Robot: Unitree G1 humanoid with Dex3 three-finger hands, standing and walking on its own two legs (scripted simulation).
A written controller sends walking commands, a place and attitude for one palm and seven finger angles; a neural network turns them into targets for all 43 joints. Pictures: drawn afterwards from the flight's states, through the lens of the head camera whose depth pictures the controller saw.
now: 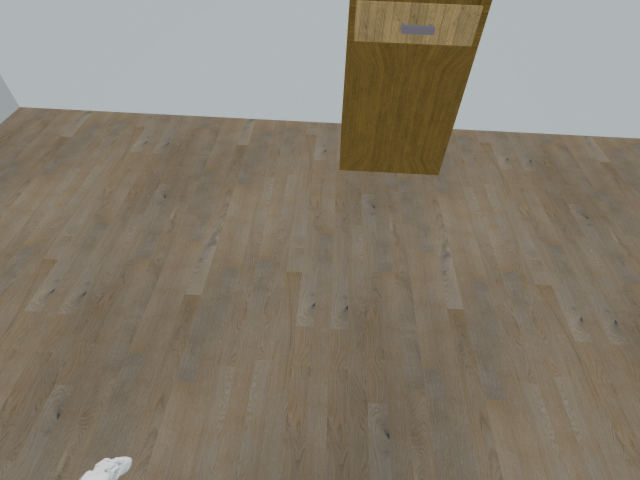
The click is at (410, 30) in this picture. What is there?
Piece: drawer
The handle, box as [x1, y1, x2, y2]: [401, 23, 434, 34]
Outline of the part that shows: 401,24 401,33 433,34 434,26 432,26 431,24 429,24 428,26 405,25 403,23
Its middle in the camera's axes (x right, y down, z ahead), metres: +0.36 -0.80 +1.46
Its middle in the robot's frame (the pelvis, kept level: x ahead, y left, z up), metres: +1.64 -0.28 -0.06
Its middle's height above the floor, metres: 0.71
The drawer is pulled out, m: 0.00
